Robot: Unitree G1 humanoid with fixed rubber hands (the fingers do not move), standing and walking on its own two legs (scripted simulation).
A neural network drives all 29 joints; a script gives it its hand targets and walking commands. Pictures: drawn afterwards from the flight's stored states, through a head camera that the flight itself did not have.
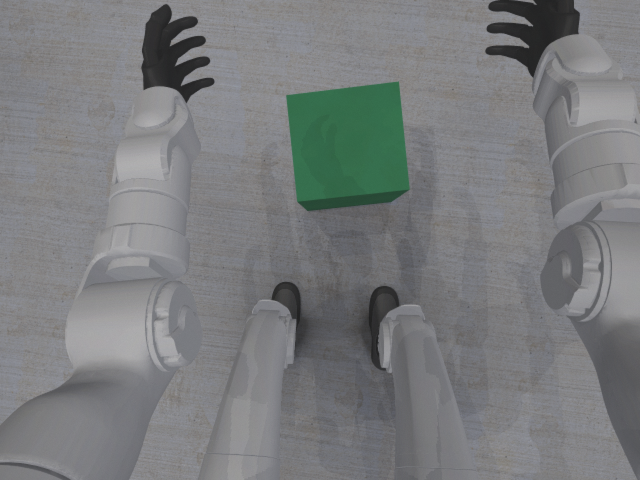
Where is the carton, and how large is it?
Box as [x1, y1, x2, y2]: [286, 82, 409, 210]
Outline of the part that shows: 398,82 286,95 297,201 307,210 391,201 409,189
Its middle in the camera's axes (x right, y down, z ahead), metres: +0.06 -0.19 +0.84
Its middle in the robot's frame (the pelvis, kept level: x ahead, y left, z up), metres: +0.53 +0.00 -0.53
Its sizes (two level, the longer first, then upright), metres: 0.210 0.200 0.250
